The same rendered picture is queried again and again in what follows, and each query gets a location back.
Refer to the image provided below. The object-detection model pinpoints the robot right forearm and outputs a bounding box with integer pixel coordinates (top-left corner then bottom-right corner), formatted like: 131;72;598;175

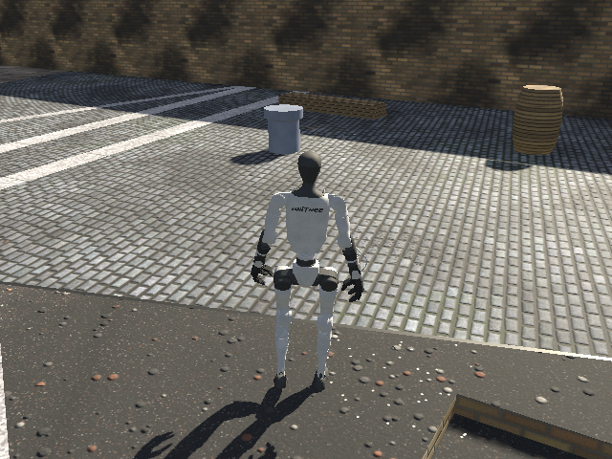
342;233;362;279

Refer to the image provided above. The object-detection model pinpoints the left robot hand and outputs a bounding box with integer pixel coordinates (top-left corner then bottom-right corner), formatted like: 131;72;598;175
251;265;273;285

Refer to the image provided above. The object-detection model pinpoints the robot right shin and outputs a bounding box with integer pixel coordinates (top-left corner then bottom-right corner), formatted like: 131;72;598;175
317;317;333;378

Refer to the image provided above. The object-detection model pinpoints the robot left foot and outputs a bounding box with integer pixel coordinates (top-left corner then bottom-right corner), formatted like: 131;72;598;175
273;372;288;388

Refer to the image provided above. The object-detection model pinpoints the right robot hand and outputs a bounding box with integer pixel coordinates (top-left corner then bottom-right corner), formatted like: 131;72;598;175
341;276;364;302

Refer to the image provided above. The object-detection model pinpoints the robot left upper arm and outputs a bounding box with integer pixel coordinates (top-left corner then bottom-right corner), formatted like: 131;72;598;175
262;192;289;244

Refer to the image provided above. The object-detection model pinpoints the robot left forearm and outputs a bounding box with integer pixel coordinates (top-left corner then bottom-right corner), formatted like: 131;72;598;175
253;229;272;268

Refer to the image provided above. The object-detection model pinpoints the robot right upper arm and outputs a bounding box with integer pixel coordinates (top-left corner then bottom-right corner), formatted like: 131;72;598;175
328;193;352;249

